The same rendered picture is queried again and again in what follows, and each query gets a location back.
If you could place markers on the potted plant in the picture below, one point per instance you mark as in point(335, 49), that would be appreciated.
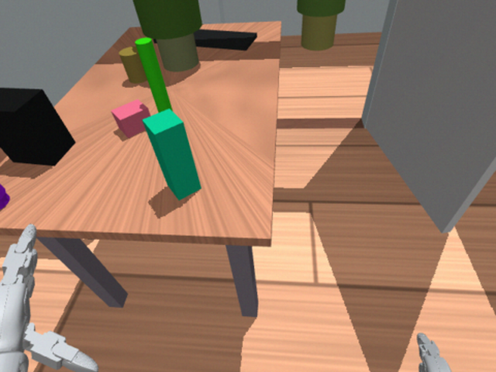
point(319, 22)
point(172, 23)

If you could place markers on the right robot hand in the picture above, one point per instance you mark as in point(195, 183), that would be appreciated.
point(429, 353)

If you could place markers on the left robot hand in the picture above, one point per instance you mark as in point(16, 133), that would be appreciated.
point(16, 333)

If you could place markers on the left robot arm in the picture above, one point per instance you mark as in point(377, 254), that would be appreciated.
point(13, 361)

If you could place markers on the table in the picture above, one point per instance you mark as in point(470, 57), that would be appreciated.
point(109, 186)

